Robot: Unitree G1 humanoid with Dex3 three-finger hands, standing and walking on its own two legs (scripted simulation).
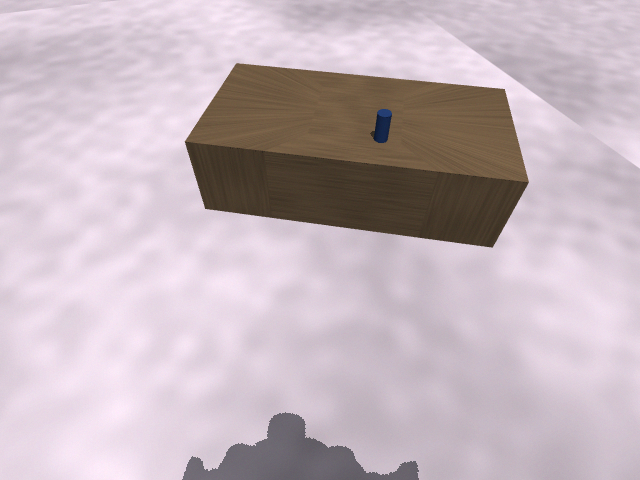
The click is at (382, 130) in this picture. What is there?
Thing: squat round
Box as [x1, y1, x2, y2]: [374, 109, 391, 142]
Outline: 380,109 377,112 374,139 378,142 384,142 387,139 391,112 387,109
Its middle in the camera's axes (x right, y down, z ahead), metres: +0.23 -0.42 +1.45
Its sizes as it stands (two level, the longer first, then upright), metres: 0.053 0.053 0.112
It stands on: a support 0.36 m high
